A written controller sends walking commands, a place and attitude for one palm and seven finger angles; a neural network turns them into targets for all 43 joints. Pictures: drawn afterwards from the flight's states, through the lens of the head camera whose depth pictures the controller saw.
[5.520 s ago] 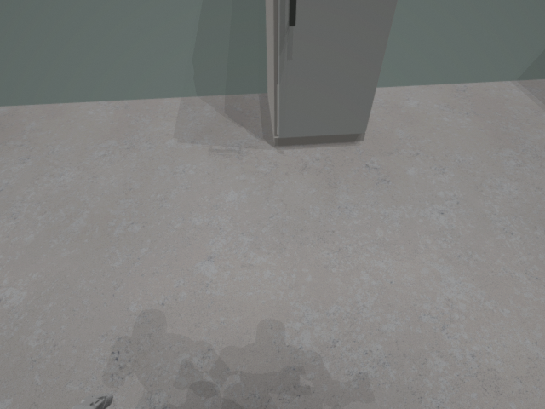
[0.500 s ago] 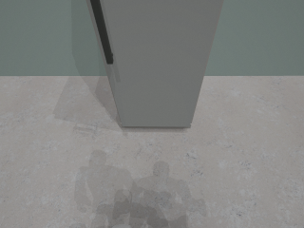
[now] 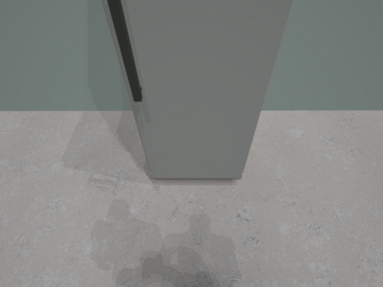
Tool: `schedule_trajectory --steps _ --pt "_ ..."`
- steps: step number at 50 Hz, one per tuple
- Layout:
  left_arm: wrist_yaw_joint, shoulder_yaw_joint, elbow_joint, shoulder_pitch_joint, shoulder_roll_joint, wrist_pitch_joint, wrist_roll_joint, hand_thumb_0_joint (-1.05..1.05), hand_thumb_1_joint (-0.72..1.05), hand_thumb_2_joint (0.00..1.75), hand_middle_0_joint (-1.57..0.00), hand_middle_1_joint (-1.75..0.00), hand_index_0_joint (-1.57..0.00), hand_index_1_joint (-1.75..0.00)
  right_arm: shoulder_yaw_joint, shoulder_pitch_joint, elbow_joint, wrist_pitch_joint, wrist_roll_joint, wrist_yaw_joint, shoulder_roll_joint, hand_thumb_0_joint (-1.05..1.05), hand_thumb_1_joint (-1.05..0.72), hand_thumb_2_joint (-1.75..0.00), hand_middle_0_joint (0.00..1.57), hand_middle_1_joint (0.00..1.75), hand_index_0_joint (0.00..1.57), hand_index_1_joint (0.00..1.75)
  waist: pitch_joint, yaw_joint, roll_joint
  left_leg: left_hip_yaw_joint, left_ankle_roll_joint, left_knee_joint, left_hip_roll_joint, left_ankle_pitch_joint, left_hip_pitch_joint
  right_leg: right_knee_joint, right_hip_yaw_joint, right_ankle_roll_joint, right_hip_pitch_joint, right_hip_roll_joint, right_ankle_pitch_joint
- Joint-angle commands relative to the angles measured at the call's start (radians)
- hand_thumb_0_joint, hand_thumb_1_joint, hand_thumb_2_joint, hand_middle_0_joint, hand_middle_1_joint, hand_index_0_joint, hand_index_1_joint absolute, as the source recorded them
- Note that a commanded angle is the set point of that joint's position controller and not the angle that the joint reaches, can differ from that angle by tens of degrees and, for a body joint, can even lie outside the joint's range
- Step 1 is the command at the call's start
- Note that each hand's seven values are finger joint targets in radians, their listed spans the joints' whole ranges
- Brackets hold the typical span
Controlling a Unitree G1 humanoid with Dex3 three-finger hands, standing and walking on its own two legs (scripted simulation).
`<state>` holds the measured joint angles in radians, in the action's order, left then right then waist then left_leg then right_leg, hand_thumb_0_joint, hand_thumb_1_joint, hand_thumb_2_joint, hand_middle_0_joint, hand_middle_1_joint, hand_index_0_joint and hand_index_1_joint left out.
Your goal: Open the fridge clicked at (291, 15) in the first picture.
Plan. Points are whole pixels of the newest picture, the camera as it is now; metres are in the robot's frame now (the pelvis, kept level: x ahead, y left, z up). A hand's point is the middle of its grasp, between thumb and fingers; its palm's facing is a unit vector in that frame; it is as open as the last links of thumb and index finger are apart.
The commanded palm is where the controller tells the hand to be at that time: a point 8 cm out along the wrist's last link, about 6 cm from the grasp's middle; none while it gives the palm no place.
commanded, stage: take the last steps up to it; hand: left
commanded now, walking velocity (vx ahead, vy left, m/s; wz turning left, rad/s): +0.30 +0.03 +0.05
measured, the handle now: (123, 28) +0.73 +0.21 +0.19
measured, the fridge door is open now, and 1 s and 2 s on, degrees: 0 0 0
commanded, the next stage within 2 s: come to a stop and stand still in 0.54 s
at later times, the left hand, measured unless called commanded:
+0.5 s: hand out of the picture +0.10 +0.17 -0.17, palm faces +0.15 -0.98 -0.16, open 7.4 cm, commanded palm none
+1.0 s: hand (119, 218) +0.32 +0.22 -0.16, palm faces +0.05 -0.97 -0.25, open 7.4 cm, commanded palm none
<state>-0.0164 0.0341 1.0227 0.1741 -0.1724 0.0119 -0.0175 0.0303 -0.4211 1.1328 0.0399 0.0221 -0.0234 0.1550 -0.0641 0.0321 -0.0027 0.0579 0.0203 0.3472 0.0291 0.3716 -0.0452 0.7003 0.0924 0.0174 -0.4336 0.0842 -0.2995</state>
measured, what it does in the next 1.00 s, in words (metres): walks ahead: right foot, then left foot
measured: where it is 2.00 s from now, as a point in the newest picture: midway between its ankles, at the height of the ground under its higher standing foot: outside the picture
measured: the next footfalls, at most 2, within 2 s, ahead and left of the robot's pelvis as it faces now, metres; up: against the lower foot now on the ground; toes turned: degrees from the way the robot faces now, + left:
right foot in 0.04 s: +0.13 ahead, -0.11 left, +0.00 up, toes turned -7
left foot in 0.54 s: +0.27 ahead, +0.13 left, +0.00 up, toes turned +10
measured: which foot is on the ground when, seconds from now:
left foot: down 0.00-0.06, up 0.08-0.52, down 0.54-1.00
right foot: up 0.00-0.02, down 0.04-0.54, up 0.56-1.00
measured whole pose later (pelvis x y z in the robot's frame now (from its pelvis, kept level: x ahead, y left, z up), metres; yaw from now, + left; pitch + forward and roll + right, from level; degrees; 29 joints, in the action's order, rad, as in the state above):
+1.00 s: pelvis +0.25 +0.03 +0.00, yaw +1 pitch -1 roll +1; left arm 0.04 0.05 1.01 0.15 -0.19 0.04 -0.02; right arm 0.05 -0.22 1.08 -0.02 0.02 -0.04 0.14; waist -0.10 0.01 0.00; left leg 0.15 0.03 0.49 -0.02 0.30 0.17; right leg 0.65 0.06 0.01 -0.31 0.04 -0.32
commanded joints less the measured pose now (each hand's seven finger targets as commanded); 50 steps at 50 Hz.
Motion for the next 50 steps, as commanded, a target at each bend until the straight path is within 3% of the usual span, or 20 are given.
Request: schedule_trajectory --steps 1,2,3,4,6,8,10,17,22,25,26,27,28,29,31,35,39,47,49,50 --pt "0.005 0.042 0.000 0.204 -0.126 -0.062 -0.009 0.00 0.90 0.90 -0.20 -0.30 -0.20 -0.30 0.026 -0.003 -0.033 0.023 -0.010 -0.003 0.135 0.00 -0.90 -0.90 0.20 0.30 0.20 0.30 0.060 -0.133 0.022 -0.077 0.081 0.260 -0.180 -0.445 0.271 -0.221 -0.029 -0.050 0.440 -0.004 0.115" --pt "0.018 0.064 0.041 0.352 -0.219 -0.075 -0.017 0.00 0.90 0.90 -0.20 -0.30 -0.20 -0.30 0.019 -0.031 -0.053 0.032 -0.020 0.008 0.085 0.00 -0.90 -0.90 0.20 0.30 0.20 0.30 0.183 -0.173 0.243 0.018 0.030 0.550 -0.065 -0.140 0.485 -0.307 -0.352 -0.141 0.666 0.251 0.111" --pt "0.021 0.074 0.051 0.399 -0.282 -0.074 0.003 0.00 0.90 0.90 -0.20 -0.30 -0.20 -0.30 0.022 -0.028 -0.079 0.027 -0.018 0.008 0.104 0.00 -0.90 -0.90 0.20 0.30 0.20 0.30 0.216 -0.162 0.315 -0.017 0.022 0.787 -0.017 0.203 0.582 -0.435 -0.597 -0.220 0.642 0.390 0.070" --pt "0.028 0.070 0.035 0.317 -0.243 -0.067 0.008 0.00 0.90 0.90 -0.20 -0.30 -0.20 -0.30 0.032 0.050 -0.086 0.014 -0.018 0.012 0.112 0.00 -0.90 -0.90 0.20 0.30 0.20 0.30 0.124 -0.154 0.229 -0.081 0.030 0.900 -0.069 0.170 0.621 -0.496 -0.599 -0.231 0.508 0.389 -0.126" --pt "0.034 0.045 -0.011 0.158 -0.149 -0.067 0.003 0.00 0.90 0.90 -0.20 -0.30 -0.20 -0.30 0.034 0.100 -0.089 0.002 -0.005 0.023 0.077 0.00 -0.90 -0.90 0.20 0.30 0.20 0.30 -0.035 -0.085 0.066 -0.092 0.022 0.901 -0.137 -0.014 0.633 -0.537 -0.412 -0.185 0.258 0.308 -0.207" --pt "0.035 0.026 -0.020 0.107 -0.090 -0.078 -0.001 0.00 0.90 0.90 -0.20 -0.30 -0.20 -0.30 0.029 0.027 -0.060 -0.021 0.004 0.028 0.038 0.00 -0.90 -0.90 0.20 0.30 0.20 0.30 -0.040 -0.027 0.096 -0.067 -0.005 0.834 -0.150 -0.099 0.564 -0.562 -0.234 -0.144 0.155 0.234 -0.079" --pt "0.037 0.027 -0.016 0.120 -0.074 -0.087 -0.005 0.00 0.90 0.90 -0.20 -0.30 -0.20 -0.30 0.032 -0.004 -0.052 -0.033 0.008 0.032 0.023 0.00 -0.90 -0.90 0.20 0.30 0.20 0.30 -0.019 -0.004 0.101 -0.040 -0.026 0.766 -0.153 -0.137 0.543 -0.566 -0.147 -0.140 0.140 0.202 0.002" --pt "0.029 0.026 0.028 0.201 -0.114 -0.098 -0.005 0.00 0.90 0.90 -0.20 -0.30 -0.20 -0.30 0.029 0.182 -0.130 -0.020 0.003 0.051 0.040 0.00 -0.90 -0.90 0.20 0.30 0.20 0.30 -0.023 -0.053 0.099 0.006 -0.050 0.476 -0.149 -0.187 0.606 -0.544 -0.112 -0.167 0.291 0.197 0.176" --pt "0.035 0.033 0.049 0.216 -0.144 -0.087 -0.011 0.00 0.90 0.90 -0.20 -0.30 -0.20 -0.30 0.024 0.262 -0.167 -0.005 -0.003 0.056 0.045 0.00 -0.90 -0.90 0.20 0.30 0.20 0.30 -0.030 -0.066 0.134 0.029 -0.029 0.312 -0.119 -0.138 0.491 -0.476 -0.101 -0.162 0.299 0.220 0.236" --pt "0.037 0.033 0.059 0.212 -0.127 -0.072 -0.005 0.00 0.90 0.90 -0.20 -0.30 -0.20 -0.30 0.023 0.169 -0.138 0.008 0.000 0.044 0.070 0.00 -0.90 -0.90 0.20 0.30 0.20 0.30 0.003 -0.015 0.075 0.069 -0.011 0.132 -0.071 -0.195 0.247 -0.314 -0.046 -0.119 0.239 0.159 0.271" --pt "0.035 0.026 0.057 0.220 -0.101 -0.068 -0.002 0.00 0.90 0.90 -0.20 -0.30 -0.20 -0.30 0.033 0.061 -0.107 0.017 0.005 0.034 0.119 0.00 -0.90 -0.90 0.20 0.30 0.20 0.30 0.072 0.023 -0.018 0.014 0.010 0.086 -0.116 -0.273 0.070 -0.126 0.000 -0.089 0.175 0.101 0.262" --pt "0.031 0.018 0.040 0.252 -0.047 -0.066 0.006 0.00 0.90 0.90 -0.20 -0.30 -0.20 -0.30 0.053 -0.037 -0.090 0.021 0.015 0.021 0.218 0.00 -0.90 -0.90 0.20 0.30 0.20 0.30 0.151 0.043 -0.223 -0.245 0.102 0.055 -0.333 -0.423 -0.096 0.121 0.087 -0.041 -0.004 -0.016 -0.042" --pt "0.034 0.009 0.015 0.225 -0.036 -0.067 -0.001 0.00 0.90 0.90 -0.20 -0.30 -0.20 -0.30 0.056 -0.083 -0.075 0.009 0.006 0.012 0.246 0.00 -0.90 -0.90 0.20 0.30 0.20 0.30 0.175 0.054 -0.295 -0.371 0.178 -0.031 -0.441 -0.458 -0.117 0.340 0.042 -0.033 -0.109 -0.064 -0.337" --pt "0.039 0.009 0.011 0.178 -0.046 -0.060 -0.002 0.00 0.90 0.90 -0.20 -0.30 -0.20 -0.30 0.051 -0.041 -0.081 0.007 0.000 0.000 0.224 0.00 -0.90 -0.90 0.20 0.30 0.20 0.30 0.145 0.050 -0.251 -0.367 0.194 -0.054 -0.448 -0.411 -0.037 0.455 -0.030 -0.040 -0.146 -0.019 -0.314" --pt "0.027 0.019 0.023 0.138 -0.045 -0.059 -0.004 0.00 0.90 0.90 -0.20 -0.30 -0.20 -0.30 0.028 0.071 -0.112 0.014 0.000 -0.002 0.144 0.00 -0.90 -0.90 0.20 0.30 0.20 0.30 0.048 0.007 -0.104 -0.249 0.176 -0.083 -0.379 -0.423 0.104 0.490 -0.063 -0.035 -0.146 0.029 -0.164" --pt "0.041 0.005 0.075 0.229 0.009 -0.021 0.002 0.00 0.90 0.90 -0.20 -0.30 -0.20 -0.30 0.003 0.166 -0.120 0.032 -0.009 -0.018 0.078 0.00 -0.90 -0.90 0.20 0.30 0.20 0.30 0.077 -0.072 -0.061 -0.054 0.124 -0.067 -0.303 -0.881 0.215 0.289 -0.081 0.016 0.051 0.032 -0.029" --pt "0.052 0.003 0.059 0.190 -0.024 0.006 0.000 0.00 0.90 0.90 -0.20 -0.30 -0.20 -0.30 0.009 0.173 -0.098 0.004 -0.010 -0.028 0.113 0.00 -0.90 -0.90 0.20 0.30 0.20 0.30 0.077 -0.057 -0.088 -0.050 0.120 -0.017 -0.321 -1.004 0.151 0.122 -0.058 0.023 0.076 0.000 -0.021" --pt "0.053 0.029 -0.038 0.073 -0.072 0.028 -0.002 0.00 0.90 0.90 -0.20 -0.30 -0.20 -0.30 0.059 0.170 -0.101 -0.048 0.003 -0.028 0.166 0.00 -0.90 -0.90 0.20 0.30 0.20 0.30 0.044 -0.033 -0.155 -0.098 0.129 0.058 -0.338 -0.909 0.128 -0.013 -0.049 -0.008 0.088 -0.027 -0.057" --pt "0.053 0.031 -0.038 0.101 -0.082 0.013 -0.005 0.00 0.90 0.90 -0.20 -0.30 -0.20 -0.30 0.063 0.170 -0.103 -0.053 0.000 -0.021 0.155 0.00 -0.90 -0.90 0.20 0.30 0.20 0.30 0.060 -0.054 -0.100 -0.077 0.088 0.131 -0.296 -0.801 0.145 -0.187 -0.036 -0.010 0.177 -0.027 0.098" --pt "0.054 0.033 -0.035 0.119 -0.107 0.001 -0.008 0.00 0.90 0.90 -0.20 -0.30 -0.20 -0.30 0.061 0.153 -0.104 -0.052 -0.006 -0.016 0.142 0.00 -0.90 -0.90 0.20 0.30 0.20 0.30 0.098 -0.056 -0.031 -0.038 0.041 0.202 -0.236 -0.652 0.175 -0.284 -0.065 -0.011 0.261 0.014 0.360"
